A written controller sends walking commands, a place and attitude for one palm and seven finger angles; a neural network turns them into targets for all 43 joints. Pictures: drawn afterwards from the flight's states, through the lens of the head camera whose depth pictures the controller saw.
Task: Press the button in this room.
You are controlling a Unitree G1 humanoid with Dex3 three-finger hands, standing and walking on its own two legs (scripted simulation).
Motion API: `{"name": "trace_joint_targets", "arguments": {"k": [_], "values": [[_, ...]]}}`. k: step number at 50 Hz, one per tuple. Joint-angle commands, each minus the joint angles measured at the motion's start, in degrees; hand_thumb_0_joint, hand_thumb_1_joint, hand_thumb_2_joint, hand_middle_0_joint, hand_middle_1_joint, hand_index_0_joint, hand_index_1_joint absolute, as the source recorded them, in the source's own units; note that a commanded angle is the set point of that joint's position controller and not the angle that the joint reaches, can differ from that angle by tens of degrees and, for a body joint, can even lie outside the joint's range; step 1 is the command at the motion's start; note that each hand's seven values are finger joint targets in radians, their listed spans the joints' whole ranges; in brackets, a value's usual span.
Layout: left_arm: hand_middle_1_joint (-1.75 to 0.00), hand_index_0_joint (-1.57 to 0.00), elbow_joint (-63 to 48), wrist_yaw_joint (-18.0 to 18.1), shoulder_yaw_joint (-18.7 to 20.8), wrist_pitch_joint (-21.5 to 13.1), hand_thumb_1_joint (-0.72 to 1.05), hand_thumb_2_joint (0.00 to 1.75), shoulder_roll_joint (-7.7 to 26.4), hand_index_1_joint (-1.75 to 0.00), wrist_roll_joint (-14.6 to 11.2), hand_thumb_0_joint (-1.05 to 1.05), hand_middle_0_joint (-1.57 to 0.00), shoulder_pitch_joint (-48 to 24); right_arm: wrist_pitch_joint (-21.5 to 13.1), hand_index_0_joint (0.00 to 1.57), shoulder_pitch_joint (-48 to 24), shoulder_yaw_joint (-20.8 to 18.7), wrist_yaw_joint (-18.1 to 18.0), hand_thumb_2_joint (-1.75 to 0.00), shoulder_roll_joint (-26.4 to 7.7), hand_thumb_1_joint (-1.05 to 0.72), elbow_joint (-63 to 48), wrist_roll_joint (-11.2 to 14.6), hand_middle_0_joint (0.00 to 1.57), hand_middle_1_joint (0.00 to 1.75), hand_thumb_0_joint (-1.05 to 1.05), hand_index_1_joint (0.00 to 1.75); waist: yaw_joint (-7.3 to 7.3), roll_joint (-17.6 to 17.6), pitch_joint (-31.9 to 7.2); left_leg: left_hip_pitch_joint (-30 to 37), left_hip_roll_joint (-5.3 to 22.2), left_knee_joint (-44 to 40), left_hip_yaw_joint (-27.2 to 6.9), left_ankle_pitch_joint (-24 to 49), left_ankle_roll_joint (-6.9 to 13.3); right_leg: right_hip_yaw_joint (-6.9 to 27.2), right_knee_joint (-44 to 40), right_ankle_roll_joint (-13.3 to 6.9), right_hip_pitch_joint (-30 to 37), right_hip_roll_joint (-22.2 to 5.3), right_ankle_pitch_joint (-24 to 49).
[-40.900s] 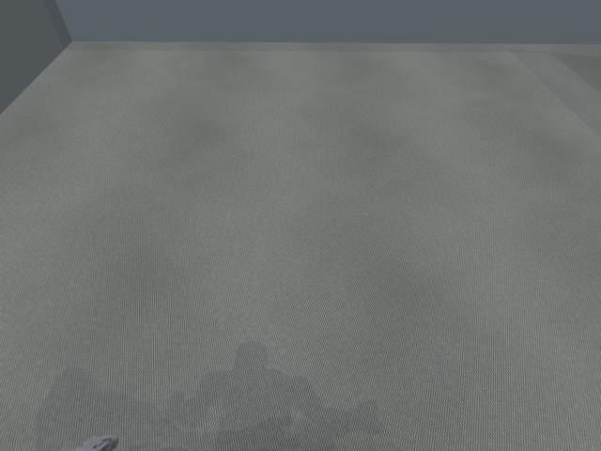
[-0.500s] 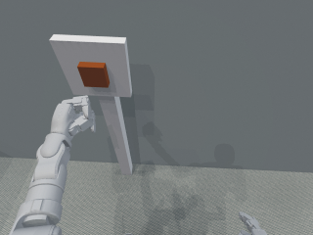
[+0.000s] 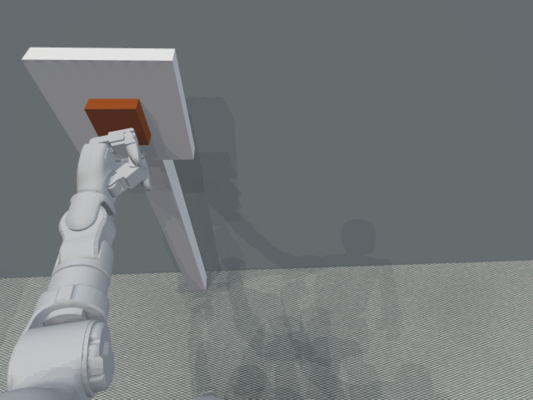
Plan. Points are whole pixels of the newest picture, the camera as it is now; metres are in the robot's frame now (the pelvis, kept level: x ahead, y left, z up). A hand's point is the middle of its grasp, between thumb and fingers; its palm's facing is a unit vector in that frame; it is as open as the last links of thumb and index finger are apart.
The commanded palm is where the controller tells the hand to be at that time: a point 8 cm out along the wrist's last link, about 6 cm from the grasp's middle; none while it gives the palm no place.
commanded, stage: aim a knuckle at the button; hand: left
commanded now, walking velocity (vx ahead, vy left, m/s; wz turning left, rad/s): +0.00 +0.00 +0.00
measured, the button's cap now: (120, 121) +0.51 +0.21 +0.12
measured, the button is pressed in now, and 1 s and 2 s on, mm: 0 0 13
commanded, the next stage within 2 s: press the button with the knuckle in 0.54 s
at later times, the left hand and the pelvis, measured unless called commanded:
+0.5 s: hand (136, 176) +0.43 +0.18 +0.09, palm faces +0.02 -1.00 +0.01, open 3.1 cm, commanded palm +0.40 +0.24 +0.10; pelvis -0.01 +0.00 +0.00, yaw +1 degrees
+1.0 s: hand (139, 163) +0.45 +0.18 +0.10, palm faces +0.02 -1.00 +0.01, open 3.1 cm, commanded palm +0.42 +0.23 +0.09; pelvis -0.01 +0.00 +0.00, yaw +1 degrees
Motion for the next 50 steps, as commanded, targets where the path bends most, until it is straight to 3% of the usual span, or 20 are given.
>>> {"name": "trace_joint_targets", "arguments": {"k": [1, 4, 6, 8, 9, 10, 15, 17, 20, 22, 26, 27, 30, 31, 36, 40, 41, 44, 47, 50], "values": [[-1.5, -1.3, -14.64, -0.53, 3.25, -4.59, 0.9, 0.9, 14.08, -1.5, -1.56, 0.0, -1.3, -17.98, -1.41, 0.2, 2.27, -3.39, -0.26, -0.9, -8.86, -0.9, -7.4, 0.22, 0.2, 0.3, 0.0, 0.3, 2.22, -0.05, -21.2, 17.84, -1.13, -4.33, -2.72, 22.12, 0.56, -1.38, -4.82, -0.96, 5.7, 1.09, 25.67], [-1.5, -1.3, -14.7, -1.52, 3.59, -3.77, 0.9, 0.9, 14.89, -1.5, -2.27, 0.0, -1.3, -17.75, -1.24, 0.2, 1.99, -3.27, -0.73, -0.9, -8.9, -0.9, -7.41, 0.51, 0.2, 0.3, 0.0, 0.3, 1.42, -0.2, -18.8, 15.89, -1.31, -4.62, -2.07, 18.47, 0.84, -1.0, -5.84, -0.63, 5.52, 1.04, 24.2], [-1.5, -1.3, -15.65, -2.11, 3.25, -4.19, 0.9, 0.9, 15.08, -1.5, -2.27, 0.0, -1.3, -19.02, -1.23, 0.2, 1.84, -3.3, -1.0, -0.9, -8.8, -0.9, -7.08, 0.68, 0.2, 0.3, 0.0, 0.3, 1.25, 2.12, -18.54, 16.72, -1.33, -4.48, -2.14, 17.83, 0.82, -0.71, -6.07, -0.77, 4.54, 0.98, 23.21], [-1.5, -1.3, -16.49, -2.56, 1.8, -4.47, 0.9, 0.9, 13.71, -1.5, -2.67, 0.0, -1.3, -20.26, -1.41, 0.2, 1.64, -3.33, -1.18, -0.9, -8.7, -0.9, -6.78, 0.79, 0.2, 0.3, 0.0, 0.3, 0.71, 2.33, -18.79, 18.19, -1.2, -4.34, -2.67, 17.64, 0.75, -1.0, -6.19, -0.86, 3.28, 1.1, 22.08], [-1.5, -1.3, -16.76, -2.87, -0.65, -4.44, 0.9, 0.9, 11.14, -1.5, -2.8, 0.0, -1.3, -21.43, -1.64, 0.2, 1.32, -3.2, -1.17, -0.9, -8.47, -0.9, -6.69, 0.85, 0.2, 0.3, 0.0, 0.3, -0.02, 4.31, -18.68, 19.66, -1.13, -4.31, -2.9, 17.61, 0.64, -1.33, -6.2, -0.95, 1.59, 1.13, 21.03], [-1.5, -1.3, -17.04, -2.82, -0.77, -4.64, 0.9, 0.9, 10.8, -1.5, -3.09, 0.0, -1.3, -22.82, -1.79, 0.2, 1.51, -3.31, -1.16, -0.9, -8.39, -0.9, -6.28, 0.79, 0.2, 0.3, 0.0, 0.3, -0.47, 2.93, -18.67, 19.96, -1.1, -3.93, -3.15, 17.51, 0.78, -1.36, -6.31, -0.97, 1.37, 1.18, 20.79], [-1.5, -1.3, -12.39, -2.48, -1.35, -3.9, 0.9, 0.9, 10.6, -1.5, -2.98, 0.0, -1.3, -24.58, -2.02, 0.2, 1.27, -3.02, -1.3, -0.9, -8.87, -0.9, -5.35, 0.81, 0.2, 0.3, 0.0, 0.3, -0.74, 1.28, -16.39, 18.32, -1.28, -4.17, -3.83, 14.0, 0.81, -1.59, -6.6, -0.93, -0.74, 0.94, 16.9], [-1.5, -1.3, -11.46, -1.96, -0.43, -3.9, 0.9, 0.9, 11.57, -1.5, -2.41, 0.0, -1.3, -23.97, -2.01, 0.2, 0.95, -2.98, -1.24, -0.9, -8.94, -0.9, -5.75, 0.7, 0.2, 0.3, 0.0, 0.3, 0.16, 2.12, -17.64, 18.03, -1.4, -4.18, -3.75, 14.08, 0.65, -1.5, -6.1, -0.96, -0.2, 0.76, 17.05], [-1.5, -1.3, -11.05, -1.4, 0.4, -4.58, 0.9, 0.9, 13.11, -1.5, -2.1, 0.0, -1.3, -26.07, -1.98, 0.2, 1.05, -2.69, -1.09, -0.9, -9.07, -0.9, -5.89, 0.57, 0.2, 0.3, 0.0, 0.3, 0.05, 1.06, -17.86, 17.26, -1.38, -3.89, -4.09, 13.67, 0.7, -1.45, -5.71, -1.05, 0.25, 0.73, 16.63], [-1.5, -1.3, -10.66, -1.15, -0.02, -4.93, 0.9, 0.9, 12.45, -1.5, -1.77, 0.0, -1.3, -26.91, -2.04, 0.2, 0.61, -2.61, -0.94, -0.9, -8.83, -0.9, -6.19, 0.55, 0.2, 0.3, 0.0, 0.3, 0.19, 2.77, -18.07, 17.82, -1.42, -3.79, -3.95, 13.68, 0.56, -1.46, -5.48, -1.01, -0.52, 0.69, 16.53], [-1.5, -1.3, -10.2, -1.16, 2.17, -5.18, 0.9, 0.9, 14.45, -1.5, -1.56, 0.0, -1.3, -25.29, -1.85, 0.2, 1.04, -2.84, -0.89, -0.9, -9.15, -0.9, -6.82, 0.49, 0.2, 0.3, 0.0, 0.3, 0.89, 1.1, -20.5, 18.06, -1.28, -3.43, -3.85, 15.76, 0.54, -1.35, -4.87, -0.99, 0.98, 0.86, 18.56], [-1.5, -1.3, -10.15, -1.42, 1.22, -4.96, 0.9, 0.9, 13.58, -1.5, -1.66, 0.0, -1.3, -23.83, -1.73, 0.2, 0.8, -2.7, -0.84, -0.9, -8.98, -0.9, -7.23, 0.56, 0.2, 0.3, 0.0, 0.3, 1.09, 2.56, -20.08, 17.91, -1.38, -3.48, -3.68, 15.68, 0.44, -1.34, -4.91, -1.07, 1.04, 0.88, 18.62], [-1.5, -1.3, -10.96, -1.77, 0.13, -4.65, 0.9, 0.9, 11.53, -1.5, -2.22, 0.0, -1.3, -23.22, -1.72, 0.2, 1.23, -2.86, -0.69, -0.9, -8.82, -0.9, -7.33, 0.52, 0.2, 0.3, 0.0, 0.3, 0.65, 1.17, -20.01, 18.38, -1.21, -3.26, -3.81, 17.15, 0.55, -1.68, -4.88, -1.07, 0.92, 1.11, 19.68], [-1.5, -1.3, -11.58, -1.8, 0.94, -4.56, 0.9, 0.9, 12.79, -1.5, -2.14, 0.0, -1.3, -22.54, -1.59, 0.2, 1.28, -2.89, -0.71, -0.9, -9.1, -0.9, -7.39, 0.68, 0.2, 0.3, 0.0, 0.3, 1.13, 1.59, -20.41, 18.41, -1.1, -3.5, -3.86, 17.23, 0.41, -1.68, -4.79, -1.08, 0.97, 1.07, 19.72], [-1.5, -1.3, -12.0, -1.1, -0.14, -4.31, 0.9, 0.9, 12.1, -1.5, -1.88, 0.0, -1.3, -27.22, -1.52, 0.2, 1.77, -2.93, -0.93, -0.9, -9.02, -0.9, -6.3, 0.66, 0.2, 0.3, 0.0, 0.3, -0.47, 1.66, -18.89, 18.4, -0.96, -3.61, -4.07, 15.77, 0.54, -1.7, -5.28, -0.84, -0.9, 1.17, 18.05], [-1.5, -1.3, -11.75, -0.54, -0.65, -5.31, 0.9, 0.9, 11.74, -1.5, -1.37, 0.0, -1.3, -30.09, -1.76, 0.2, 2.66, -3.05, -0.85, -0.9, -8.99, -0.9, -5.36, 0.27, 0.2, 0.3, 0.0, 0.3, -0.82, 3.23, -20.38, 20.18, -0.87, -3.19, -4.74, 17.11, 0.38, -1.99, -4.7, -1.18, -1.8, 1.25, 17.73], [-1.5, -1.3, -11.2, -0.34, 0.92, -5.52, 0.9, 0.9, 13.2, -1.5, -1.17, 0.0, -1.3, -29.66, -1.8, 0.2, 2.84, -3.23, -0.81, -0.9, -9.14, -0.9, -4.99, 0.27, 0.2, 0.3, 0.0, 0.3, -0.19, 3.66, -21.61, 20.77, -0.81, -3.0, -4.61, 18.03, 0.26, -1.84, -4.56, -1.17, -1.59, 1.27, 18.45], [-1.5, -1.3, -7.68, -0.64, -0.21, -5.2, 0.9, 0.9, 12.39, -1.5, -0.74, 0.0, -1.3, -30.33, -1.55, 0.2, 3.19, -3.02, -0.63, -0.9, -9.14, -0.9, -4.65, 0.22, 0.2, 0.3, 0.0, 0.3, -0.77, 3.28, -18.93, 18.89, -0.87, -3.08, -4.73, 16.89, 0.18, -2.06, -4.52, -1.19, -2.62, 1.32, 17.47], [-1.5, -1.3, -4.67, -0.3, 1.34, -4.83, 0.9, 0.9, 13.56, -1.5, -0.67, 0.0, -1.3, -29.68, -1.32, 0.2, 3.69, -3.07, -0.51, -0.9, -9.43, -0.9, -4.77, -0.01, 0.2, 0.3, 0.0, 0.3, -0.47, 1.25, -19.07, 17.4, -1.0, -3.0, -4.44, 16.14, 0.38, -1.95, -4.61, -1.04, -1.93, 1.29, 17.44], [-1.5, -1.3, -4.93, -0.2, 1.3, -5.33, 0.9, 0.9, 13.7, -1.5, -0.39, 0.0, -1.3, -31.67, -1.09, 0.2, 4.31, -3.04, -0.32, -0.9, -9.35, -0.9, -4.95, -0.22, 0.2, 0.3, 0.0, 0.3, -0.67, 1.9, -20.0, 17.42, -1.02, -2.63, -4.46, 16.83, 0.46, -1.86, -4.24, -1.13, -1.77, 1.27, 17.9]]}}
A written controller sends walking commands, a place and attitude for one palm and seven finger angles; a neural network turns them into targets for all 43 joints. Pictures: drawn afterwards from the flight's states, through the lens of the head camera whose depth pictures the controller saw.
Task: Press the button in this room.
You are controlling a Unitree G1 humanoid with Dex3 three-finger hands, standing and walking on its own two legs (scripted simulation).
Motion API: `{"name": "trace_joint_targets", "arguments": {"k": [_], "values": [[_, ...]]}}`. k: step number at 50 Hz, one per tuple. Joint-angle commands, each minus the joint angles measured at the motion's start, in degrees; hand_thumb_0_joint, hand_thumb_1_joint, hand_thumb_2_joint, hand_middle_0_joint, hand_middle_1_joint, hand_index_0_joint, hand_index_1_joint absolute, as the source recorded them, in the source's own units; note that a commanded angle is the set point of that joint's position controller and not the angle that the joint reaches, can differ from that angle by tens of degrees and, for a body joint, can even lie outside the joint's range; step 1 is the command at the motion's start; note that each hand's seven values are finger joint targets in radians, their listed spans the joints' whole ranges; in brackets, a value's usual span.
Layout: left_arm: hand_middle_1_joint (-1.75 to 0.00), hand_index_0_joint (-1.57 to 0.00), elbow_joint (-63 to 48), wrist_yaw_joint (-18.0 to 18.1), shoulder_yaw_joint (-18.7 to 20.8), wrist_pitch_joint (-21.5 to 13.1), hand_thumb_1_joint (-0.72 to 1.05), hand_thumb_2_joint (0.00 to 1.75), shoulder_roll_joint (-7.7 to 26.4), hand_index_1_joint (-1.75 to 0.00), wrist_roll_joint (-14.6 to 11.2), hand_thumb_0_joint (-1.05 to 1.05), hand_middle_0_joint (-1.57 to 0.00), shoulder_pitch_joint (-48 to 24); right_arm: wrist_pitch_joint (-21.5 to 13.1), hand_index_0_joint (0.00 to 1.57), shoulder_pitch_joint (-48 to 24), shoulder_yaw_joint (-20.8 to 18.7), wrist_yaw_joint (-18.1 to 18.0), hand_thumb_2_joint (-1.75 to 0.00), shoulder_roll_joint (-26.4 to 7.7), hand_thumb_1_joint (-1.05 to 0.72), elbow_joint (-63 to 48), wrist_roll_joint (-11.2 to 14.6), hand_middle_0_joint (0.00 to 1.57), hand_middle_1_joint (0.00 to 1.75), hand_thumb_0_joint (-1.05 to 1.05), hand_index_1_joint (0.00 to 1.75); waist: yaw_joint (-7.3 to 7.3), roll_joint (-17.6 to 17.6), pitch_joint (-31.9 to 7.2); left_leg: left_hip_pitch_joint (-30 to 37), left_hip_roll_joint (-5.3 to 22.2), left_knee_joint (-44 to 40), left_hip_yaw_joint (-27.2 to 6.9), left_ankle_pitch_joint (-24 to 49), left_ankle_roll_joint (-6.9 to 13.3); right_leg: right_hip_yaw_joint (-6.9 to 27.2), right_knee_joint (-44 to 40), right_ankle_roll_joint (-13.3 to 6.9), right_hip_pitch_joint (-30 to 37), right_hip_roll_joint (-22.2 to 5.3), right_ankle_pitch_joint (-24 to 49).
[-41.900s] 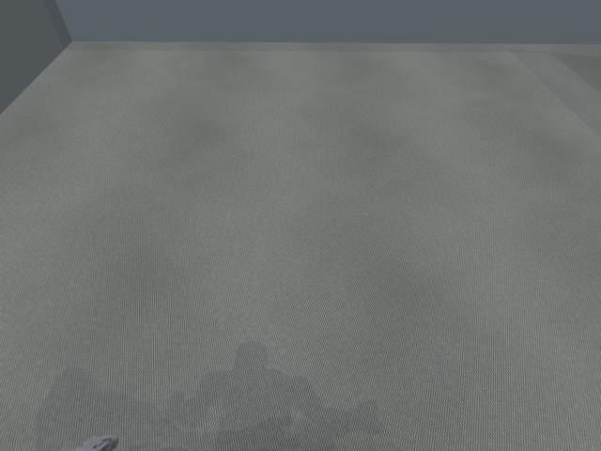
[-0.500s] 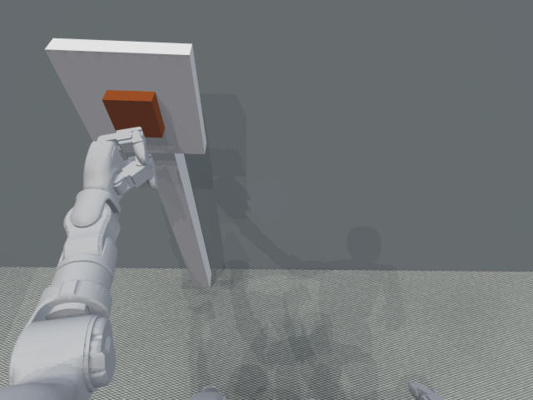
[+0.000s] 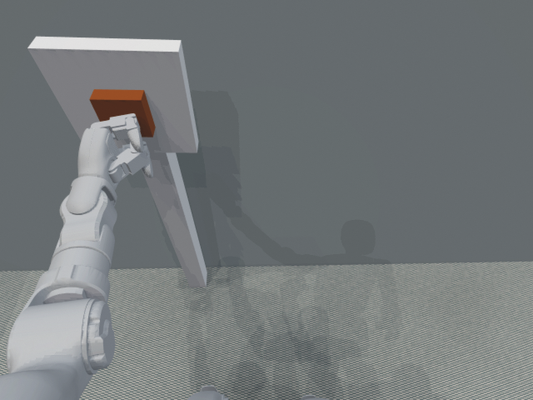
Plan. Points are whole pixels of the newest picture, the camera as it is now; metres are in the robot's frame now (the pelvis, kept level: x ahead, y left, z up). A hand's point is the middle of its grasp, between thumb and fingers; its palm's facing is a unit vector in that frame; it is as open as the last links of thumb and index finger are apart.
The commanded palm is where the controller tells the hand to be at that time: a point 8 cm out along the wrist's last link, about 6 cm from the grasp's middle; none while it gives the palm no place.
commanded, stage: press the button with the knuckle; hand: left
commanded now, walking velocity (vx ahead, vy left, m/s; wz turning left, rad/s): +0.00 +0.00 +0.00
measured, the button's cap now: (125, 112) +0.52 +0.21 +0.13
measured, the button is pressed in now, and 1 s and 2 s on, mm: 0 13 0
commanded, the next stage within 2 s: hold the button down briefly in 0.58 s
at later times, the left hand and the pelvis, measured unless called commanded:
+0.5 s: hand (143, 146) +0.48 +0.18 +0.10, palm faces +0.00 -1.00 -0.02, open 2.8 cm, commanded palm +0.48 +0.22 +0.10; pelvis -0.02 +0.00 -0.01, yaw +1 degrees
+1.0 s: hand (143, 145) +0.48 +0.18 +0.10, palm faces +0.01 -1.00 -0.02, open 2.8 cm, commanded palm +0.49 +0.22 +0.10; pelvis -0.04 +0.00 -0.02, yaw +1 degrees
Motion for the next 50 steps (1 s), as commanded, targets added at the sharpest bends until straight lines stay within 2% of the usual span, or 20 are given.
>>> {"name": "trace_joint_targets", "arguments": {"k": [1, 2, 9, 10, 11, 12, 15, 16, 17, 20, 22, 30, 31, 36, 39, 41, 44, 46, 48, 50], "values": [[-1.5, -1.3, -10.14, 0.38, 2.12, -4.2, 0.9, 0.9, 12.9, -1.5, -0.17, 0.0, -1.3, -25.62, -1.5, 0.2, 4.9, -3.67, -0.21, -0.9, -9.57, -0.9, -5.25, -0.28, 0.2, 0.3, 0.0, 0.3, -0.59, 1.07, -19.79, 20.01, -0.81, -4.66, -3.18, 17.07, 0.45, -0.7, -5.65, -0.96, -0.75, 1.27, 18.12], [-1.5, -1.3, -9.2, 0.44, 1.62, -4.11, 0.9, 0.9, 12.59, -1.5, -0.17, 0.0, -1.3, -26.75, -1.38, 0.2, 4.91, -3.57, -0.24, -0.9, -9.48, -0.9, -5.17, -0.38, 0.2, 0.3, 0.0, 0.3, -1.09, 1.56, -18.5, 19.18, -0.88, -4.55, -3.0, 16.02, 0.48, -0.55, -5.88, -0.81, -1.36, 1.21, 17.53], [-1.5, -1.3, -6.69, 0.68, 2.34, -4.79, 0.9, 0.9, 15.18, -1.5, 0.88, 0.0, -1.3, -34.22, -1.26, 0.2, 6.31, -3.51, -0.43, -0.9, -9.96, -0.9, -3.9, -0.63, 0.2, 0.3, 0.0, 0.3, -2.64, 2.26, -18.85, 18.03, -0.8, -4.04, -3.63, 13.12, 0.57, -0.28, -5.86, -0.7, -3.37, 1.2, 14.35], [-1.5, -1.3, -7.25, 0.64, 1.48, -5.05, 0.9, 0.9, 14.0, -1.5, 0.74, 0.0, -1.3, -35.52, -1.43, 0.2, 6.49, -3.48, -0.33, -0.9, -9.83, -0.9, -3.83, -0.76, 0.2, 0.3, 0.0, 0.3, -3.0, 3.14, -19.64, 18.72, -0.87, -3.73, -3.72, 13.49, 0.68, -0.2, -5.75, -0.81, -3.73, 1.24, 14.42], [-1.5, -1.3, -6.58, 0.67, 2.39, -5.24, 0.9, 0.9, 15.19, -1.5, 1.16, 0.0, -1.3, -35.57, -1.38, 0.2, 6.66, -3.67, -0.43, -0.9, -10.05, -0.9, -3.55, -0.7, 0.2, 0.3, 0.0, 0.3, -2.89, 3.41, -20.66, 19.35, -0.66, -3.58, -3.87, 13.53, 0.53, -0.26, -5.58, -0.79, -4.51, 1.22, 13.98], [-1.5, -1.3, -5.6, 0.64, 1.03, -5.07, 0.9, 0.9, 13.94, -1.5, 1.14, 0.0, -1.3, -36.12, -1.4, 0.2, 6.68, -3.46, -0.42, -0.9, -9.95, -0.9, -3.43, -0.75, 0.2, 0.3, 0.0, 0.3, -3.44, 3.94, -19.88, 19.25, -0.66, -3.53, -4.12, 13.09, 0.49, -0.37, -5.62, -0.84, -5.44, 1.3, 13.26], [-1.5, -1.3, -4.09, 0.79, 0.75, -5.08, 0.9, 0.9, 13.84, -1.5, 0.99, 0.0, -1.3, -40.33, -1.75, 0.2, 7.37, -3.4, -0.43, -0.9, -10.19, -0.9, -2.54, -1.0, 0.2, 0.3, 0.0, 0.3, -4.92, 2.15, -19.1, 17.93, -0.61, -3.33, -4.6, 10.88, 0.76, -0.4, -5.94, -0.65, -6.59, 1.34, 11.21], [-1.5, -1.3, -2.46, 0.84, 2.04, -4.81, 0.9, 0.9, 15.54, -1.5, 1.14, 0.0, -1.3, -39.93, -1.85, 0.2, 7.66, -3.46, -0.51, -0.9, -10.59, -0.9, -2.35, -0.87, 0.2, 0.3, 0.0, 0.3, -4.74, 1.22, -19.45, 17.32, -0.57, -3.24, -4.42, 10.27, 0.84, -0.1, -6.15, -0.47, -6.47, 1.37, 10.89], [-1.5, -1.3, -2.72, 0.82, 2.21, -4.71, 0.9, 0.9, 16.6, -1.5, 1.18, 0.0, -1.3, -41.09, -1.93, 0.2, 7.68, -3.34, -0.6, -0.9, -10.69, -0.9, -2.34, -0.95, 0.2, 0.3, 0.0, 0.3, -4.9, 2.56, -19.74, 16.9, -0.64, -3.14, -4.35, 9.81, 0.86, 0.06, -6.12, -0.47, -6.42, 1.27, 10.58], [-1.5, -1.3, -1.08, 0.74, 1.55, -4.48, 0.9, 0.9, 16.55, -1.5, 1.68, 0.0, -1.3, -43.5, -2.24, 0.2, 8.25, -3.06, -0.61, -0.9, -10.64, -0.9, -2.14, -1.13, 0.2, 0.3, 0.0, 0.3, -5.69, 3.08, -19.22, 15.6, -0.78, -2.8, -4.57, 8.32, 0.99, 0.09, -6.0, -0.51, -7.41, 1.28, 9.18], [-1.5, -1.3, 0.62, 0.76, 2.21, -4.18, 0.9, 0.9, 18.69, -1.5, 2.16, 0.0, -1.3, -45.06, -2.34, 0.2, 8.72, -2.88, -0.74, -0.9, -11.05, -0.9, -1.94, -1.12, 0.2, 0.3, 0.0, 0.3, -6.06, 3.67, -18.78, 14.23, -0.68, -2.77, -4.77, 6.22, 0.93, 0.15, -5.94, -0.43, -8.46, 1.23, 7.34], [-1.5, -1.3, 1.35, 1.02, 0.7, -3.37, 0.9, 0.9, 17.48, -1.5, 1.64, 0.0, -1.3, -51.62, -3.74, 0.2, 10.1, -2.73, -1.06, -0.9, -11.49, -0.9, -1.4, -1.47, 0.2, 0.3, 0.0, 0.3, -8.25, 5.0, -19.47, 14.12, -0.57, -2.43, -5.87, 2.52, 1.06, -0.3, -5.44, -0.43, -12.34, 1.27, 4.28], [-1.5, -1.3, 1.45, 1.32, 2.41, -3.46, 0.9, 0.9, 20.07, -1.5, 1.85, 0.0, -1.3, -51.72, -3.85, 0.2, 10.35, -2.73, -1.19, -0.9, -11.83, -0.9, -1.25, -1.38, 0.2, 0.3, 0.0, 0.3, -7.79, 4.87, -21.2, 14.02, -0.51, -2.25, -5.69, 2.42, 1.02, -0.09, -5.41, -0.31, -11.71, 1.19, 4.04], [-1.5, -1.3, 1.86, 1.95, 0.73, -3.84, 0.9, 0.9, 18.57, -1.5, 2.41, 0.0, -1.3, -52.92, -4.65, 0.2, 10.65, -2.4, -0.99, -0.9, -11.83, -0.9, -1.14, -1.61, 0.2, 0.3, 0.0, 0.3, -8.26, 6.29, -20.49, 14.25, -0.36, -2.61, -6.51, 0.7, 0.75, -0.59, -4.92, -0.59, -13.88, 1.29, 2.56], [-1.5, -1.3, 2.15, 2.47, -0.95, -3.71, 0.9, 0.9, 16.71, -1.5, 2.53, 0.0, -1.3, -53.83, -5.13, 0.2, 10.54, -2.37, -0.8, -0.9, -11.99, -0.9, -1.1, -1.81, 0.2, 0.3, 0.0, 0.3, -8.83, 6.44, -18.59, 13.75, -0.25, -3.39, -7.26, -3.6, 0.61, -0.88, -4.85, -0.6, -15.88, 1.23, 0.33], [-1.5, -1.3, 2.08, 2.9, 0.73, -3.91, 0.9, 0.9, 19.2, -1.5, 2.82, 0.0, -1.3, -53.98, -5.35, 0.2, 10.66, -2.41, -0.88, -0.9, -12.49, -0.9, -1.18, -1.81, 0.2, 0.3, 0.0, 0.3, -8.55, 6.05, -20.11, 13.59, -0.28, -3.38, -7.31, -4.19, 0.66, -0.78, -4.68, -0.63, -15.52, 1.09, -0.11], [-1.5, -1.3, 2.83, 3.0, -0.24, -3.38, 0.9, 0.9, 18.32, -1.5, 2.67, 0.0, -1.3, -53.81, -5.88, 0.2, 10.46, -2.18, -0.96, -0.9, -12.46, -0.9, -1.17, -1.75, 0.2, 0.3, 0.0, 0.3, -9.03, 5.11, -18.1, 12.05, -0.25, -3.85, -7.2, -6.94, 0.83, -0.69, -5.16, -0.47, -15.56, 1.09, -1.43], [-1.5, -1.3, 2.55, 2.96, 0.64, -3.46, 0.9, 0.9, 19.81, -1.5, 2.76, 0.0, -1.3, -54.18, -6.12, 0.2, 10.8, -2.08, -1.06, -0.9, -12.64, -0.9, -1.38, -1.71, 0.2, 0.3, 0.0, 0.3, -8.73, 5.45, -19.86, 12.16, -0.25, -3.81, -7.16, -6.09, 0.84, -0.64, -4.85, -0.48, -14.95, 1.06, -1.12], [-1.5, -1.3, 2.65, 2.8, -1.1, -3.15, 0.9, 0.9, 17.88, -1.5, 2.92, 0.0, -1.3, -54.33, -6.3, 0.2, 10.62, -2.12, -1.09, -0.9, -12.46, -0.9, -1.4, -1.65, 0.2, 0.3, 0.0, 0.3, -9.19, 6.3, -19.22, 12.71, -0.18, -3.91, -7.3, -6.96, 0.77, -0.73, -4.87, -0.48, -16.16, 1.0, -1.43], [-1.5, -1.3, 1.88, 2.98, -0.73, -3.38, 0.9, 0.9, 17.42, -1.5, 2.68, 0.0, -1.3, -54.8, -6.57, 0.2, 11.03, -2.21, -0.98, -0.9, -12.46, -0.9, -1.14, -1.97, 0.2, 0.3, 0.0, 0.3, -8.93, 7.49, -19.89, 14.33, -0.15, -3.93, -8.04, -5.46, 0.62, -1.17, -4.31, -0.85, -16.71, 1.08, -0.29]]}}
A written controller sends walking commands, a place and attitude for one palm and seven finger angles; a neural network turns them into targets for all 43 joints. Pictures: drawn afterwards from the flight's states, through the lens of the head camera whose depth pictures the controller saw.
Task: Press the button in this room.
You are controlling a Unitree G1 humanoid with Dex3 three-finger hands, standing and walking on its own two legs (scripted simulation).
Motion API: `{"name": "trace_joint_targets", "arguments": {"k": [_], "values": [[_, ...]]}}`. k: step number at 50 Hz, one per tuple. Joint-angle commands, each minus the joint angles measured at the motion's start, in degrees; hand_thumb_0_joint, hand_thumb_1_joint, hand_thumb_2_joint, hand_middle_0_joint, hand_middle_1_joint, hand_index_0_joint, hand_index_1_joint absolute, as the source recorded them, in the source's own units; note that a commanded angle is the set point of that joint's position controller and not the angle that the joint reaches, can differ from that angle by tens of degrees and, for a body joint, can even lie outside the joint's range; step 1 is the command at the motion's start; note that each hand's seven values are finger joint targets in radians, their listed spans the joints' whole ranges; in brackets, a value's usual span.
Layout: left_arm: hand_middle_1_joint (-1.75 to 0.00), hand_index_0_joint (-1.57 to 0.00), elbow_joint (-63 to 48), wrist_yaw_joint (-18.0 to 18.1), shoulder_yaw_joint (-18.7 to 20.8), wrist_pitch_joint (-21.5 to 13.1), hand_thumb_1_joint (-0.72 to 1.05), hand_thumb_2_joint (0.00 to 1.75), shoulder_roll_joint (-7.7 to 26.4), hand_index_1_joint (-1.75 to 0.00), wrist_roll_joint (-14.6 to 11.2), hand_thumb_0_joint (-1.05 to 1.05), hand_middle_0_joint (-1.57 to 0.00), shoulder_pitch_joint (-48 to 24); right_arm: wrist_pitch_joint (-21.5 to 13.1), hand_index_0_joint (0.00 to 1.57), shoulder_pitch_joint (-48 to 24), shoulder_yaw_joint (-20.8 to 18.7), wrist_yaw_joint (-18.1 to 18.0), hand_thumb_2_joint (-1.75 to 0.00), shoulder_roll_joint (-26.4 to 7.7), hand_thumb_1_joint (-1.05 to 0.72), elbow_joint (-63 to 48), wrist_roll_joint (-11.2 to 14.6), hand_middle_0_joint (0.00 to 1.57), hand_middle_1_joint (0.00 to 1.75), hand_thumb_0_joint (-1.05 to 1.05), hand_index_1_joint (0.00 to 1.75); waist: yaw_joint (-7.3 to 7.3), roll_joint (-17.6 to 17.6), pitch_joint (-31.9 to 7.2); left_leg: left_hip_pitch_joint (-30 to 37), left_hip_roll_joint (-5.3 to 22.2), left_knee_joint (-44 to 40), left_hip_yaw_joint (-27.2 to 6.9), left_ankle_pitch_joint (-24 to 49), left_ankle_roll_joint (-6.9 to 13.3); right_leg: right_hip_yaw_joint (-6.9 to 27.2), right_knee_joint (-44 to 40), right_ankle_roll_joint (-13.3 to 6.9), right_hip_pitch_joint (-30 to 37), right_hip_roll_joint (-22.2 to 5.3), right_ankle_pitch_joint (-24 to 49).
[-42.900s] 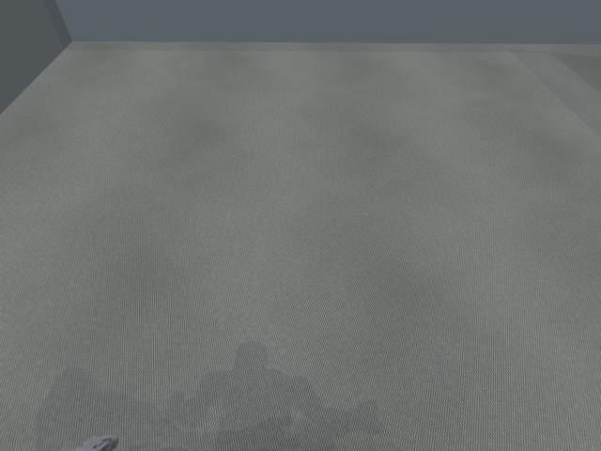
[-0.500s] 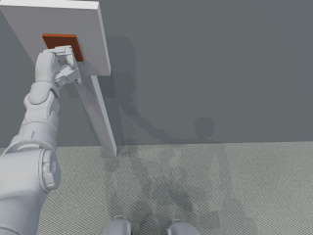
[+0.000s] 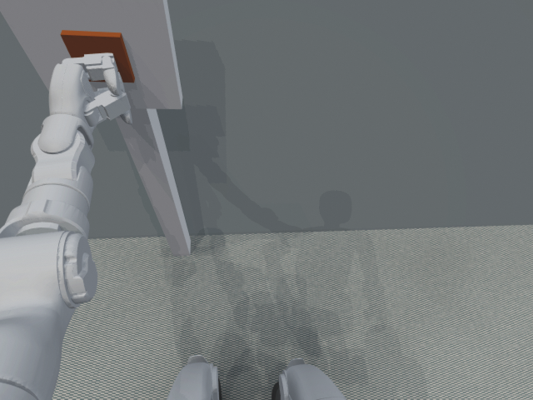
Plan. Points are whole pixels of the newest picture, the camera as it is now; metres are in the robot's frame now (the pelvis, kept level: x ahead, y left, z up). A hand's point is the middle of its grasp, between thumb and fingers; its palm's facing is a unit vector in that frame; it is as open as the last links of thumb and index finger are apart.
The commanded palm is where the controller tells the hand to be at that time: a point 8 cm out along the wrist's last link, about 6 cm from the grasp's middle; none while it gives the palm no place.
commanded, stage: pull the fist back off the button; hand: left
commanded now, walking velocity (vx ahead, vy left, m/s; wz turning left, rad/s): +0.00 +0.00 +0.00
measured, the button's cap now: (102, 53) +0.58 +0.19 +0.15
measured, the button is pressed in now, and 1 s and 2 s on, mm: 13 0 0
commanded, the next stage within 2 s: draw the hand back to the body in 0.98 s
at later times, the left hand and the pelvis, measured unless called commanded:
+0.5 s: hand (128, 111) +0.50 +0.16 +0.12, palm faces +0.00 -1.00 -0.01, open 2.8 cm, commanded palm +0.46 +0.20 +0.12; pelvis +0.02 +0.00 +0.01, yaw -1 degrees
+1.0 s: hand (112, 152) +0.43 +0.17 +0.11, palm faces -0.01 -1.00 +0.00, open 3.1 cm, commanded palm +0.41 +0.22 +0.12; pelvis +0.05 -0.01 +0.02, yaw +0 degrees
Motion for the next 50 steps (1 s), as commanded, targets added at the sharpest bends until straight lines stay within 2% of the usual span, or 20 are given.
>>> {"name": "trace_joint_targets", "arguments": {"k": [1, 3, 5, 6, 9, 10, 12, 14, 18, 19, 20, 25, 29, 31, 33, 36, 40, 42, 45, 50], "values": [[-1.5, -1.3, -13.49, 1.86, 1.26, -2.97, 0.9, 0.9, 10.53, -1.5, -0.74, 0.0, -1.3, -35.3, -1.7, 0.2, 8.26, -4.39, -0.53, -0.9, -11.37, -0.9, -3.12, -0.31, 0.2, 0.3, 0.0, 0.3, -4.14, 6.18, -21.07, 26.72, 0.28, -9.56, -5.68, -7.53, 0.09, 1.26, -9.18, -1.08, -5.45, 1.07, -1.76], [-1.5, -1.3, -14.07, 2.01, -0.22, -2.78, 0.9, 0.9, 7.77, -1.5, -0.89, 0.0, -1.3, -34.86, -1.75, 0.2, 7.97, -4.5, -0.16, -0.9, -11.01, -0.9, -3.4, -0.44, 0.2, 0.3, 0.0, 0.3, -4.0, 6.57, -20.95, 27.39, 0.14, -9.72, -5.66, -7.76, 0.01, 1.03, -9.23, -1.09, -5.79, 1.13, -1.86], [-1.5, -1.3, -14.67, 2.27, 1.38, -3.14, 0.9, 0.9, 8.8, -1.5, -0.88, 0.0, -1.3, -33.8, -1.67, 0.2, 8.3, -4.73, 0.09, -0.9, -11.17, -0.9, -3.32, -0.72, 0.2, 0.3, 0.0, 0.3, -3.4, 6.22, -21.72, 28.32, 0.21, -9.47, -6.05, -5.73, 0.0, 0.78, -8.8, -1.35, -5.28, 1.17, -0.77], [-1.5, -1.3, -15.64, 2.28, 1.12, -3.37, 0.9, 0.9, 8.34, -1.5, -0.76, 0.0, -1.3, -33.12, -1.57, 0.2, 8.18, -4.81, 0.27, -0.9, -11.05, -0.9, -3.47, -0.71, 0.2, 0.3, 0.0, 0.3, -2.76, 7.8, -22.96, 29.5, 0.2, -9.47, -5.8, -4.29, -0.21, 0.72, -8.65, -1.41, -5.17, 1.11, -0.13], [-1.5, -1.3, -16.73, 2.21, -0.22, -3.58, 0.9, 0.9, 5.92, -1.5, -0.66, 0.0, -1.3, -29.74, -1.08, 0.2, 7.55, -5.08, 0.69, -0.9, -10.72, -0.9, -4.18, -0.64, 0.2, 0.3, 0.0, 0.3, -1.98, 6.83, -21.9, 29.72, 0.28, -9.78, -5.87, -4.82, -0.34, 0.51, -8.69, -1.51, -5.06, 1.22, -0.36], [-1.5, -1.3, -16.62, 2.29, -1.26, -3.7, 0.9, 0.9, 4.09, -1.5, -0.78, 0.0, -1.3, -29.27, -1.02, 0.2, 7.52, -5.09, 0.87, -0.9, -10.57, -0.9, -4.18, -0.71, 0.2, 0.3, 0.0, 0.3, -2.42, 6.6, -21.06, 30.22, 0.26, -9.81, -6.01, -4.2, -0.25, 0.29, -8.72, -1.61, -5.31, 1.26, 0.09], [-1.5, -1.3, -17.23, 2.51, -0.36, -3.65, 0.9, 0.9, 4.94, -1.5, -0.76, 0.0, -1.3, -26.96, -0.55, 0.2, 7.24, -5.42, 0.92, -0.9, -10.77, -0.9, -4.37, -0.51, 0.2, 0.3, 0.0, 0.3, -1.65, 5.67, -21.09, 30.24, 0.34, -9.93, -5.75, -3.54, -0.34, 0.34, -8.85, -1.53, -4.61, 1.28, 0.45], [-1.5, -1.3, -19.3, 2.42, -1.38, -3.62, 0.9, 0.9, 2.94, -1.5, -1.24, 0.0, -1.3, -25.48, -0.37, 0.2, 6.69, -5.46, 1.12, -0.9, -10.32, -0.9, -4.95, -0.33, 0.2, 0.3, 0.0, 0.3, -1.06, 6.09, -22.19, 31.39, 0.17, -9.87, -5.16, -2.07, -0.27, 0.3, -9.02, -1.54, -3.43, 1.4, 1.25], [-1.5, -1.3, -21.66, 2.09, 0.34, -3.91, 0.9, 0.9, 3.71, -1.5, -2.12, 0.0, -1.3, -20.14, 0.43, 0.2, 6.07, -5.55, 1.14, -0.9, -9.92, -0.9, -5.77, 0.06, 0.2, 0.3, 0.0, 0.3, 0.79, 3.5, -23.27, 31.64, -0.1, -9.56, -3.95, 3.06, -0.15, 0.36, -9.48, -1.56, 1.03, 1.68, 4.07], [-1.5, -1.3, -22.77, 2.0, 0.95, -4.17, 0.9, 0.9, 4.34, -1.5, -2.13, 0.0, -1.3, -18.74, 0.65, 0.2, 5.65, -5.67, 1.1, -0.9, -9.78, -0.9, -6.07, 0.23, 0.2, 0.3, 0.0, 0.3, 1.47, 3.73, -23.33, 31.87, -0.04, -9.68, -3.7, 3.95, -0.22, 0.3, -9.43, -1.63, 1.88, 1.73, 4.56], [-1.5, -1.3, -24.03, 1.88, -0.24, -4.48, 0.9, 0.9, 2.74, -1.5, -2.33, 0.0, -1.3, -17.27, 0.74, 0.2, 5.13, -5.53, 1.18, -0.9, -9.37, -0.9, -6.51, 0.31, 0.2, 0.3, 0.0, 0.3, 1.66, 4.88, -23.0, 32.24, -0.24, -9.49, -3.35, 5.26, -0.13, 0.46, -9.5, -1.77, 2.41, 1.78, 5.46], [-1.5, -1.3, -28.94, 1.31, 1.7, -4.51, 0.9, 0.9, 3.69, -1.5, -3.72, 0.0, -1.3, -8.92, 1.67, 0.2, 3.2, -5.61, 0.99, -0.9, -8.7, -0.9, -8.16, 1.08, 0.2, 0.3, 0.0, 0.3, 3.75, 1.53, -22.61, 31.4, -0.65, -9.62, -1.51, 9.3, 0.27, 1.01, -10.31, -1.51, 8.76, 1.9, 10.57], [-1.5, -1.3, -32.94, 0.3, 2.86, -3.55, 0.9, 0.9, 4.17, -1.5, -4.78, 0.0, -1.3, -0.53, 2.29, 0.2, 1.16, -5.46, 0.71, -0.9, -8.03, -0.9, -9.93, 1.78, 0.2, 0.3, 0.0, 0.3, 5.65, 1.29, -21.52, 30.87, -1.01, -10.14, -0.17, 12.07, 0.3, 1.44, -10.63, -1.35, 12.87, 1.81, 15.58], [-1.5, -1.3, -34.42, -0.07, 2.26, -3.05, 0.9, 0.9, 2.8, -1.5, -5.28, 0.0, -1.3, 3.02, 2.47, 0.2, 0.38, -5.4, 0.67, -0.9, -7.74, -0.9, -10.63, 2.04, 0.2, 0.3, 0.0, 0.3, 5.66, 0.1, -20.38, 30.82, -1.06, -10.24, 0.24, 13.2, 0.47, 1.65, -10.85, -1.11, 13.61, 1.8, 17.74], [-1.5, -1.3, -37.99, -0.62, 1.16, -2.6, 0.9, 0.9, 2.25, -1.5, -5.76, 0.0, -1.3, 3.53, 2.64, 0.2, -0.36, -5.41, 0.52, -0.9, -7.55, -0.9, -11.09, 2.25, 0.2, 0.3, 0.0, 0.3, 5.41, 0.95, -20.08, 31.34, -1.1, -10.55, 0.41, 13.59, 0.47, 1.73, -11.05, -1.04, 14.52, 1.64, 18.9], [-1.5, -1.3, -43.03, -1.14, 2.03, -2.22, 0.9, 0.9, 2.1, -1.5, -7.05, 0.0, -1.3, 8.61, 2.38, 0.2, -1.72, -5.51, 0.33, -0.9, -7.32, -0.9, -11.85, 2.4, 0.2, 0.3, 0.0, 0.3, 6.46, 0.98, -21.56, 33.1, -1.3, -10.56, 0.78, 15.99, 0.55, 2.04, -11.26, -0.97, 16.81, 1.45, 22.06], [-1.5, -1.3, -47.43, -2.29, -0.05, -1.59, 0.9, 0.9, 0.38, -1.5, -8.0, 0.0, -1.3, 11.97, 2.08, 0.2, -3.32, -5.26, -0.08, -0.9, -6.93, -0.9, -12.24, 2.6, 0.2, 0.3, 0.0, 0.3, 6.03, 1.03, -18.95, 32.66, -1.55, -10.82, 0.92, 15.69, 0.73, 2.13, -11.74, -0.88, 17.72, 1.25, 23.2], [-1.5, -1.3, -49.17, -2.66, 0.19, -1.14, 0.9, 0.9, -0.02, -1.5, -8.46, 0.0, -1.3, 16.62, 1.84, 0.2, -4.18, -5.4, -0.09, -0.9, -6.87, -0.9, -12.56, 2.69, 0.2, 0.3, 0.0, 0.3, 6.95, 1.72, -19.86, 34.09, -1.52, -11.06, 0.87, 16.98, 0.54, 2.02, -11.72, -0.91, 18.16, 1.11, 24.12], [-1.5, -1.3, -52.71, -3.17, -1.98, -0.79, 0.9, 0.9, -1.6, -1.5, -9.02, 0.0, -1.3, 15.44, 1.49, 0.2, -5.13, -5.12, -0.34, -0.9, -6.78, -0.9, -12.42, 2.77, 0.2, 0.3, 0.0, 0.3, 6.03, 1.79, -18.46, 34.77, -1.56, -11.2, 0.35, 16.69, 0.54, 1.71, -11.92, -1.02, 17.5, 1.08, 23.28], [-1.5, -1.3, -51.65, -2.67, -1.44, 0.07, 0.9, 0.9, -1.32, -1.5, -9.22, 0.0, -1.3, 14.68, 0.94, 0.2, -6.01, -4.93, -0.8, -0.9, -7.02, -0.9, -11.59, 2.53, 0.2, 0.3, 0.0, 0.3, 6.12, 0.51, -17.26, 34.12, -1.84, -11.39, -0.09, 14.98, 0.54, 1.86, -12.46, -0.94, 17.05, 0.75, 21.79]]}}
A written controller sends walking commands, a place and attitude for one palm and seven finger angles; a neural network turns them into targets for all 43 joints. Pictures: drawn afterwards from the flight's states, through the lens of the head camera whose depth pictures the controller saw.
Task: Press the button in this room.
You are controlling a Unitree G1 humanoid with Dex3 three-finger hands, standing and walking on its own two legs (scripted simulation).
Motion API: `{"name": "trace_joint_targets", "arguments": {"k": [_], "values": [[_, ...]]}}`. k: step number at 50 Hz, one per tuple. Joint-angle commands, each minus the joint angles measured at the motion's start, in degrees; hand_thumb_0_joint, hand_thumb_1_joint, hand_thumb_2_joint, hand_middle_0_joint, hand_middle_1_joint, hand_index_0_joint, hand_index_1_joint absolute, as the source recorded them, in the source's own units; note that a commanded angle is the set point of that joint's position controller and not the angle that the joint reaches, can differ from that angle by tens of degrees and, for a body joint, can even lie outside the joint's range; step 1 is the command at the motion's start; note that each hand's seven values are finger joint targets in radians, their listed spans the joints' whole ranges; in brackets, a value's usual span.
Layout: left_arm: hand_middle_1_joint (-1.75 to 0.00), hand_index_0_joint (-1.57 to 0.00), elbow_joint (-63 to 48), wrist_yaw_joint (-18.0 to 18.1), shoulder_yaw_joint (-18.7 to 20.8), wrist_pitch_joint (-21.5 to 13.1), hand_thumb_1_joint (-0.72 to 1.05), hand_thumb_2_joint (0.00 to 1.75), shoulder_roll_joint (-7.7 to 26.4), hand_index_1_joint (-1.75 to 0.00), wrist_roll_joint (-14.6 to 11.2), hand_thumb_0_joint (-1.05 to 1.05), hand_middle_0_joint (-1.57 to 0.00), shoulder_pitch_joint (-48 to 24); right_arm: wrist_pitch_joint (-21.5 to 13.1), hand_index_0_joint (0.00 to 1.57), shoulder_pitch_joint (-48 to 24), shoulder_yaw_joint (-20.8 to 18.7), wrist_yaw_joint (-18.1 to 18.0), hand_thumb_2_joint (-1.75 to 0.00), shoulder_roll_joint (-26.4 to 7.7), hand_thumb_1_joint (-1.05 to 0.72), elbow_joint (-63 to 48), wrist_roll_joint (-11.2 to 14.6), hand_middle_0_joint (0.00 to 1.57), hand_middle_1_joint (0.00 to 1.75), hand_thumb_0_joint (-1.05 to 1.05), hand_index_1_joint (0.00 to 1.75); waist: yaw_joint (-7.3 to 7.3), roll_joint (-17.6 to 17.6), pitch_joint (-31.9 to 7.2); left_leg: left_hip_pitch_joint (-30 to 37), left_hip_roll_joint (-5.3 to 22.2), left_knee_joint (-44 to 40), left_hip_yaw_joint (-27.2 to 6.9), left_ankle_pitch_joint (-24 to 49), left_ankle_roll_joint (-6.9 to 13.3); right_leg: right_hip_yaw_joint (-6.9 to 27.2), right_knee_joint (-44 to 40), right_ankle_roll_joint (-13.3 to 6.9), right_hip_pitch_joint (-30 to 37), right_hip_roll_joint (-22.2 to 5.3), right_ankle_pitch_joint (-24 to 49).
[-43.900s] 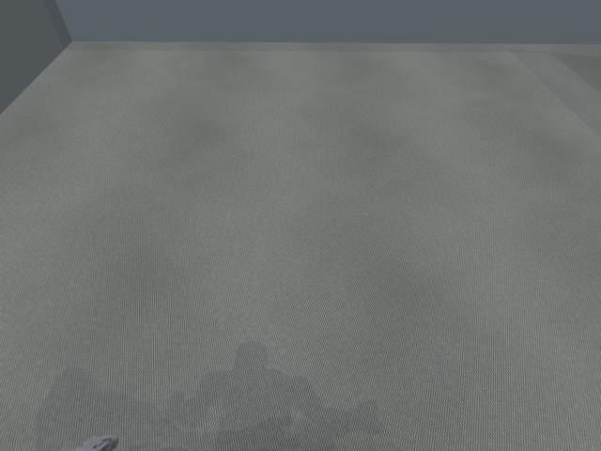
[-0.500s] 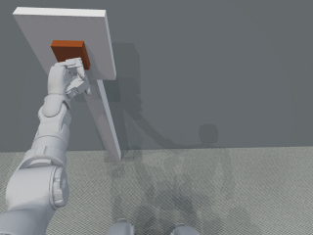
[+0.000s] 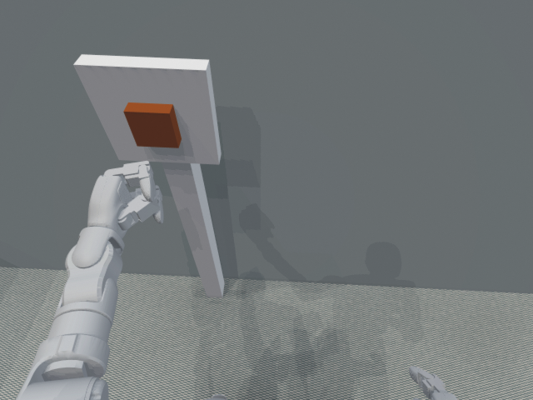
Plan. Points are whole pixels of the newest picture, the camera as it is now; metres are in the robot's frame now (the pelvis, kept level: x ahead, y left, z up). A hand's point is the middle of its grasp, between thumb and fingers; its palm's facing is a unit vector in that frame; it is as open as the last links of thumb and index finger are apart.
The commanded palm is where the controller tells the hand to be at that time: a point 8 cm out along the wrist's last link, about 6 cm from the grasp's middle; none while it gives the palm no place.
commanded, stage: draw the hand back to the body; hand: left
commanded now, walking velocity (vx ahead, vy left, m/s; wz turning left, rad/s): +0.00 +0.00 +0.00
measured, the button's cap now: (154, 124) +0.52 +0.20 +0.12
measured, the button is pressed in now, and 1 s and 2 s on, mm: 0 0 0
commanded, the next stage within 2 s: step back with the hand held close in 1.56 s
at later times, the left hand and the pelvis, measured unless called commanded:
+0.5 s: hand (110, 237) +0.29 +0.20 +0.13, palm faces +0.00 -1.00 -0.02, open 3.1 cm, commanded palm +0.26 +0.25 +0.14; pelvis -0.01 +0.00 +0.01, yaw +0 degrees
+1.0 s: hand (42, 275) +0.23 +0.24 +0.17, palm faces +0.33 -0.90 -0.28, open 3.1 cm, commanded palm +0.17 +0.28 +0.19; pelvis +0.00 +0.01 +0.04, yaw +0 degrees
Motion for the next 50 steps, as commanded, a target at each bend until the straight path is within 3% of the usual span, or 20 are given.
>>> {"name": "trace_joint_targets", "arguments": {"k": [1, 4, 6, 10, 12, 16, 17, 20, 22, 25, 29, 30, 31, 32, 34, 35, 39, 40, 42, 50], "values": [[-1.5, -1.3, -12.41, 0.37, 3.53, -3.58, 0.9, 0.9, 12.0, -1.5, -0.9, 0.0, -1.3, -23.09, -2.57, 0.2, 1.21, -2.96, -0.6, -0.9, -7.97, -0.9, -5.73, -0.28, 0.2, 0.3, 0.0, 0.3, -1.77, -0.6, -16.95, 16.72, -1.62, -4.32, -1.18, 17.32, 1.49, 0.56, -5.67, 0.07, 0.46, 0.66, 24.13], [-1.5, -1.3, -11.94, -0.1, 2.04, -3.58, 0.9, 0.9, 10.56, -1.5, -0.73, 0.0, -1.3, -23.47, -2.69, 0.2, 0.63, -2.7, -0.59, -0.9, -7.65, -0.9, -5.77, -0.39, 0.2, 0.3, 0.0, 0.3, -1.66, 1.13, -17.14, 16.86, -1.83, -4.27, -1.13, 17.59, 1.4, 0.65, -5.53, -0.02, 0.64, 0.5, 24.5], [-1.5, -1.3, -15.04, -0.47, 4.05, -3.74, 0.9, 0.9, 12.36, -1.5, -0.97, 0.0, -1.3, -18.28, -2.85, 0.2, -0.06, -2.77, -0.36, -0.9, -7.65, -0.9, -7.17, -0.28, 0.2, 0.3, 0.0, 0.3, 0.36, 1.99, -20.24, 18.58, -1.68, -4.73, -1.15, 19.66, 1.23, 0.61, -5.21, -0.33, 3.11, 0.46, 25.9], [-1.5, -1.3, -20.96, -1.06, 5.75, -1.99, 0.9, 0.9, 12.83, -1.5, -3.02, 0.0, -1.3, -7.22, -3.35, 0.2, -2.06, -2.44, -0.15, -0.9, -7.04, -0.9, -9.52, 0.04, 0.2, 0.3, 0.0, 0.3, 2.28, -0.05, -19.2, 17.9, -1.65, -6.4, -0.68, 21.45, 1.48, 0.22, -5.96, -0.36, 7.94, 0.62, 28.87], [-1.5, -1.3, -24.29, -1.39, 4.5, -0.41, 0.9, 0.9, 11.18, -1.5, -3.57, 0.0, -1.3, -4.56, -3.53, 0.2, -3.32, -2.25, -0.15, -0.9, -6.72, -0.9, -10.43, 0.42, 0.2, 0.3, 0.0, 0.3, 2.29, -0.57, -15.87, 17.24, -1.67, -7.76, -0.26, 20.04, 1.57, 0.12, -6.88, -0.02, 7.57, 0.58, 28.51], [-1.5, -1.3, -29.66, -1.29, 5.93, 2.34, 0.9, 0.9, 11.94, -1.5, -4.63, 0.0, -1.3, -0.05, -4.36, 0.2, -4.87, -2.04, -0.7, -0.9, -6.83, -0.9, -11.25, 0.69, 0.2, 0.3, 0.0, 0.3, 2.38, -2.31, -13.23, 17.3, -1.7, -9.69, -0.13, 16.5, 1.7, 0.23, -9.03, 0.28, 8.08, 0.51, 25.27], [-1.5, -1.3, -31.34, -1.37, 5.23, 2.81, 0.9, 0.9, 11.44, -1.5, -4.68, 0.0, -1.3, -0.45, -4.59, 0.2, -5.41, -1.92, -0.94, -0.9, -6.69, -0.9, -11.24, 0.76, 0.2, 0.3, 0.0, 0.3, 2.02, -0.45, -12.12, 17.54, -1.78, -10.1, -0.08, 15.36, 1.61, 0.26, -9.54, 0.23, 7.61, 0.46, 23.67], [-1.5, -1.3, -35.48, -1.58, 5.07, 3.24, 0.9, 0.9, 11.63, -1.5, -5.15, 0.0, -1.3, -0.2, -5.6, 0.2, -6.25, -1.75, -1.6, -0.9, -6.74, -0.9, -11.0, 0.76, 0.2, 0.3, 0.0, 0.3, 1.42, -1.17, -11.09, 19.06, -1.66, -10.79, -0.61, 13.72, 1.77, 0.26, -10.83, 0.16, 7.36, 0.62, 20.61], [-1.5, -1.3, -38.26, -2.11, 2.92, 3.77, 0.9, 0.9, 9.41, -1.5, -5.17, 0.0, -1.3, 1.06, -6.61, 0.2, -7.21, -1.37, -1.87, -0.9, -6.12, -0.9, -11.11, 0.94, 0.2, 0.3, 0.0, 0.3, 1.62, 2.61, -10.35, 20.78, -1.63, -11.86, -1.11, 12.52, 1.42, -0.28, -11.28, -0.12, 6.43, 0.53, 18.26], [-1.5, -1.3, -39.4, -2.39, 2.81, 5.12, 0.9, 0.9, 9.5, -1.5, -5.63, 0.0, -1.3, 3.85, -7.83, 0.2, -7.62, -1.19, -2.42, -0.9, -6.45, -0.9, -10.8, 0.97, 0.2, 0.3, 0.0, 0.3, 1.42, -0.47, -8.23, 20.97, -1.43, -12.95, -2.0, 9.98, 1.5, -0.61, -12.78, -0.04, 6.04, 0.73, 15.02], [-1.5, -1.3, -41.0, -2.81, 5.07, 8.35, 0.9, 0.9, 11.36, -1.5, -5.93, 0.0, -1.3, 6.53, -8.74, 0.2, -9.07, -0.66, -3.1, -0.9, -6.32, -0.9, -11.05, 1.07, 0.2, 0.3, 0.0, 0.3, 2.74, 0.45, -6.61, 21.06, -1.69, -14.87, -2.21, 7.85, 1.27, -0.51, -14.42, -0.11, 7.27, 0.21, 12.59], [-1.5, -1.3, -47.27, 5.08, 5.27, 6.82, 0.9, 0.9, 15.26, -1.5, 1.13, 0.0, -1.3, 6.39, -8.49, 0.2, -11.52, -1.05, -3.6, -0.9, -5.34, -0.9, -10.66, -0.13, 0.2, 0.3, 0.0, 0.3, 3.97, -1.73, -3.61, 21.58, -1.65, -16.9, -1.51, 7.08, 1.47, 2.58, -19.41, -0.54, 6.29, -0.78, 10.37], [-1.5, -1.3, -46.33, 8.78, 2.76, 7.06, 0.9, 0.9, 10.49, -1.5, 2.14, 0.0, -1.3, 10.72, -8.31, 0.2, -12.12, -0.52, -3.95, -0.9, -4.67, -0.9, -10.3, -0.46, 0.2, 0.3, 0.0, 0.3, 3.29, -0.89, -1.2, 22.08, -1.52, -18.17, -1.55, 5.58, 1.3, 2.33, -20.18, -0.44, 6.94, -1.17, 8.64], [-1.5, -1.3, -47.92, 11.34, 0.53, 7.41, 0.9, 0.9, 8.63, -1.5, 3.59, 0.0, -1.3, 13.37, -7.97, 0.2, -11.84, -0.43, -3.91, -0.9, -4.31, -0.9, -9.93, -0.37, 0.2, 0.3, 0.0, 0.3, 3.25, 0.74, -0.87, 23.33, -1.02, -19.41, -1.77, 5.13, 1.15, 1.95, -20.32, -0.49, 8.4, -1.37, 8.45], [-1.5, -1.3, -49.35, 14.79, 1.65, 7.89, 0.9, 0.9, 9.43, -1.5, 5.08, 0.0, -1.3, 17.75, -7.24, 0.2, -11.82, -0.29, -4.04, -0.9, -4.24, -0.9, -9.4, -0.73, 0.2, 0.3, 0.0, 0.3, 3.51, 0.41, -0.99, 25.08, -0.68, -21.32, -1.73, 5.98, 1.09, 1.57, -21.59, -0.49, 11.43, -1.3, 9.51], [-1.5, -1.3, -50.31, 15.75, 2.59, 7.92, 0.9, 0.9, 10.65, -1.5, 5.58, 0.0, -1.3, 19.25, -7.12, 0.2, -12.1, -0.52, -4.1, -0.9, -4.6, -0.9, -8.98, -1.02, 0.2, 0.3, 0.0, 0.3, 3.79, -1.61, -1.78, 25.62, -0.67, -21.78, -1.24, 7.45, 1.38, 1.78, -22.78, -0.32, 12.95, -1.14, 10.61], [-1.5, -1.3, -56.35, 18.36, 2.15, 7.55, 0.9, 0.9, 9.76, -1.5, 7.41, 0.0, -1.3, 20.69, -6.75, 0.2, -12.71, -0.16, -4.09, -0.9, -3.87, -0.9, -8.49, -1.58, 0.2, 0.3, 0.0, 0.3, 3.65, 3.35, -1.76, 30.19, -0.55, -24.44, -0.86, 10.65, 0.98, 1.35, -24.49, -0.56, 16.3, -1.32, 13.52], [-1.5, -1.3, -57.26, 18.65, 2.54, 7.46, 0.9, 0.9, 10.42, -1.5, 7.58, 0.0, -1.3, 21.91, -7.06, 0.2, -13.01, -0.29, -4.01, -0.9, -4.24, -0.9, -8.19, -1.8, 0.2, 0.3, 0.0, 0.3, 3.82, 0.94, -1.43, 30.22, -0.51, -24.91, -0.87, 10.92, 1.15, 1.44, -25.46, -0.43, 16.87, -1.1, 13.77], [-1.5, -1.3, -59.19, 19.08, 1.73, 7.48, 0.9, 0.9, 9.06, -1.5, 8.03, 0.0, -1.3, 23.68, -6.96, 0.2, -13.19, -0.11, -3.89, -0.9, -3.85, -0.9, -8.04, -1.89, 0.2, 0.3, 0.0, 0.3, 3.8, 3.49, -0.42, 31.6, -0.52, -25.98, -0.76, 12.13, 0.95, 1.18, -25.82, -0.58, 17.9, -1.27, 14.56], [-1.5, -1.3, -65.05, 19.63, 4.61, 7.16, 0.9, 0.9, 9.47, -1.5, 8.82, 0.0, -1.3, 36.39, -7.59, 0.2, -13.58, -0.81, -2.84, -0.9, -3.95, -0.9, -7.54, -2.7, 0.2, 0.3, 0.0, 0.3, 5.14, 0.38, 1.03, 33.28, -0.24, -27.7, -0.7, 16.61, 0.72, 0.56, -27.3, -0.4, 20.72, -0.7, 18.07]]}}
